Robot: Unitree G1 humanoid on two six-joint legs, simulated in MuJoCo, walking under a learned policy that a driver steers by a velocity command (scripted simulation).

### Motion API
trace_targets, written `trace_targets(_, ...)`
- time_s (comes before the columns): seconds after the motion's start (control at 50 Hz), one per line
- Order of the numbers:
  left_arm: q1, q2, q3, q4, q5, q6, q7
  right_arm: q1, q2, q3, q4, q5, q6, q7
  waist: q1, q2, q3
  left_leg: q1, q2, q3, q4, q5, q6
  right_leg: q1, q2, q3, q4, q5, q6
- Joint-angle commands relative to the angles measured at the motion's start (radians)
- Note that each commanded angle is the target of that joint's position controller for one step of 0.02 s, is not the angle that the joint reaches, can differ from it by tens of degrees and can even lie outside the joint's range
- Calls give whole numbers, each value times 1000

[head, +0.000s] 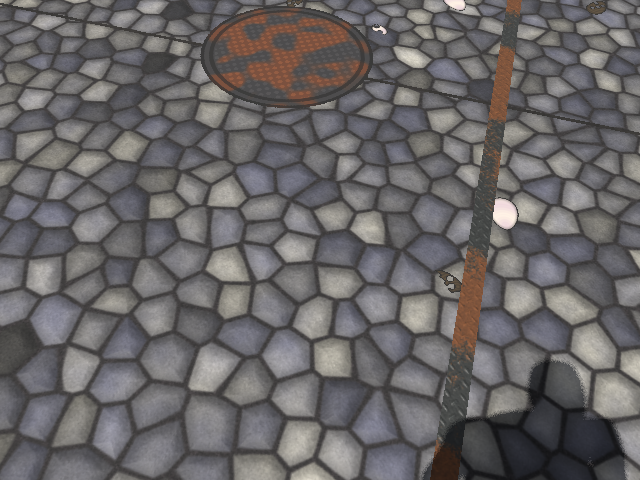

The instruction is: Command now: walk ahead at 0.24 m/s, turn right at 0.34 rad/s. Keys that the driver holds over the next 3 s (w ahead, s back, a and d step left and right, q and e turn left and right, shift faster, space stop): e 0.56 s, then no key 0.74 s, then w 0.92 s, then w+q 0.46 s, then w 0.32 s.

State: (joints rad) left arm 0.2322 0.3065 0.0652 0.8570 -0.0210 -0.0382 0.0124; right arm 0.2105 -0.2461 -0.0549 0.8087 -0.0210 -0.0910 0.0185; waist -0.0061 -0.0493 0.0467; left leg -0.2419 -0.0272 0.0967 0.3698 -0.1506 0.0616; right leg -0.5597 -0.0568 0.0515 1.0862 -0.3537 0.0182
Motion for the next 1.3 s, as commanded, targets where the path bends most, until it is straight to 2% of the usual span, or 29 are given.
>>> trace_targets(0.02,81,33,14,-55,10,24,5,-80,-145,-35,-54,-2,-16,-21,53,143,-83,27,286,-89,-145,636,162,13,-37,14,-83,127,24)
trace_targets(0.1,-22,22,11,-108,13,25,-20,-74,-165,-37,-35,5,16,-50,13,134,-92,62,263,15,-144,550,139,62,-31,-35,-294,320,16)
trace_targets(0.18,-95,43,21,-169,16,36,-44,-50,-194,-48,-12,24,49,-56,-13,124,-82,170,308,19,-73,502,128,43,-19,-60,-398,252,-10)
trace_targets(0.24,-82,59,34,-198,15,42,-57,-66,-208,-56,-12,45,72,-61,6,134,-77,206,327,15,56,529,94,75,12,-96,-480,153,-51)
trace_targets(0.26,-32,70,42,-191,15,39,-56,-75,-203,-56,-13,51,78,-64,35,120,-98,193,297,43,158,564,61,162,45,-120,-569,216,-75)
trace_targets(0.28,45,131,67,-179,20,35,-43,-23,-187,-53,-2,42,77,-63,60,42,-152,134,223,76,330,496,-1,322,48,-67,-653,475,-118)
trace_targets(0.3,107,254,97,-189,30,37,-16,-19,-141,-36,-37,-2,67,-55,56,-183,-227,-126,117,109,639,55,-85,559,-165,227,-614,1012,-228)
trace_targets(0.32,89,265,89,-213,46,36,-15,-14,-114,-21,-68,-11,63,-44,35,-259,-358,-363,-43,-38,895,-562,-128,709,-347,545,-658,1011,-453)
trace_targets(0.34,63,200,71,-229,33,32,-25,-46,-161,-34,-51,13,64,-32,69,-97,-372,-383,12,-179,956,-536,-114,659,-310,475,-687,877,-423)
trace_targets(0.36,1,167,62,-238,24,27,-23,-83,-161,-35,-61,35,69,-32,47,-50,-283,-413,38,-177,936,-460,-100,575,-254,371,-695,744,-361)
trace_targets(0.38,-44,148,58,-241,12,29,-19,-90,-151,-37,-50,28,76,-43,24,21,-209,-418,60,-171,859,-389,-102,486,-198,311,-718,602,-302)
trace_targets(0.42,-94,139,53,-256,16,43,-3,-93,-160,-44,-52,12,91,-58,-9,-28,-165,-332,58,-158,757,-294,-113,341,-137,266,-755,469,-265)
trace_targets(0.52,-80,163,66,-271,18,53,21,-87,-120,-29,-53,18,89,-61,1,-72,-198,-245,23,-169,518,-215,-142,315,-103,282,-755,368,-255)
trace_targets(0.62,-87,147,59,-280,24,68,20,-80,-138,-31,-53,26,81,-44,21,-121,-190,-154,18,-162,358,-190,-130,298,-102,348,-742,221,-231)
trace_targets(0.68,-90,122,42,-275,16,80,20,-22,-126,-31,-39,21,67,-25,-12,-113,-174,-8,18,-124,105,-59,-84,262,-67,343,-678,214,-179)
trace_targets(0.7,-49,97,34,-265,18,80,21,-7,-162,-37,-40,4,65,-23,-6,-51,-161,60,100,-194,23,-10,-47,208,-20,303,-615,133,-127)
trace_targets(0.72,-1,43,19,-268,33,75,19,-15,-237,-49,-56,-16,68,-28,44,189,-158,121,307,-411,-42,115,40,102,115,161,-401,-98,-60)
trace_targets(0.74,-52,98,37,-302,26,62,20,-40,-241,-48,-55,-42,67,-25,29,352,-100,-13,428,-601,-104,141,201,36,167,89,-258,-264,-21)
trace_targets(0.76,-64,165,57,-280,23,59,24,-84,-210,-41,-83,-36,59,-27,14,259,-78,-35,397,-565,-107,118,218,48,141,134,-103,-233,-3)
trace_targets(0.8,-21,139,62,-230,20,74,28,-129,-175,-32,-86,3,56,-35,37,187,-74,9,299,-416,-63,138,144,28,140,133,6,-149,30)
trace_targets(0.86,-20,54,34,-219,19,81,26,-119,-122,-11,-65,16,64,-40,33,193,-76,49,233,-301,-33,235,124,82,110,85,-98,-84,69)
trace_targets(0.9,-68,11,12,-228,19,75,20,-96,-129,-12,-51,13,75,-42,0,229,-100,85,206,-260,-6,268,113,171,68,13,-305,-83,78)
trace_targets(0.94,-85,24,13,-225,9,72,17,-48,-163,-19,-34,16,85,-41,-27,250,-109,110,220,-283,17,295,125,245,71,-24,-470,-58,75)
trace_targets(0.98,-35,40,18,-191,10,72,16,-38,-161,-15,-20,32,86,-37,1,224,-95,85,206,-283,38,285,97,367,76,-39,-734,171,44)
trace_targets(1.0,-30,70,21,-188,19,73,18,-10,-151,-10,-10,31,76,-33,-6,193,-102,44,201,-287,36,242,55,446,43,12,-764,267,17)
trace_targets(1.02,-15,123,28,-193,29,75,26,-7,-133,-2,-14,11,60,-25,-22,97,-135,-17,164,-242,80,181,5,536,-43,91,-706,494,-15)
trace_targets(1.04,-27,145,35,-170,30,76,22,32,-108,2,-7,4,47,-16,-70,-54,-150,-5,88,-157,54,38,-44,490,-53,88,-636,450,-69)
trace_targets(1.08,-42,54,15,-169,41,65,3,-71,-133,-1,1,3,50,-16,-10,-13,-107,50,66,-125,88,-10,-89,380,-22,86,-672,243,-70)
trace_targets(1.3,-20,45,-2,-102,35,30,13,-60,-115,-4,91,12,83,-43,-15,19,-19,58,69,-130,80,5,-89,298,8,69,-690,162,-39)
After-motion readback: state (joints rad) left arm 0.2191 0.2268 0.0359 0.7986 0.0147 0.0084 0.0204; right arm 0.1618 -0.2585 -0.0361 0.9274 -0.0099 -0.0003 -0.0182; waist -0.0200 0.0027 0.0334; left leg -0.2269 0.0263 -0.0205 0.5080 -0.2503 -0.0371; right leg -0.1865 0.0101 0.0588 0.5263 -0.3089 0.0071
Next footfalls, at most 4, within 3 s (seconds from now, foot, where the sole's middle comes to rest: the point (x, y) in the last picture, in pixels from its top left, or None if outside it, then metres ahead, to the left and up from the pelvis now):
0.28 right None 0.20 -0.14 -0.78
0.70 left None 0.24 0.09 -0.78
1.00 right None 0.10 -0.14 -0.78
2.00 right None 0.46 -0.29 -0.78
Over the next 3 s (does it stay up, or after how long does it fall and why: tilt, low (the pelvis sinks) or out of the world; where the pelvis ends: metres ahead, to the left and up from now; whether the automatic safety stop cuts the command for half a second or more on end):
stays up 0.90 -0.29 0.00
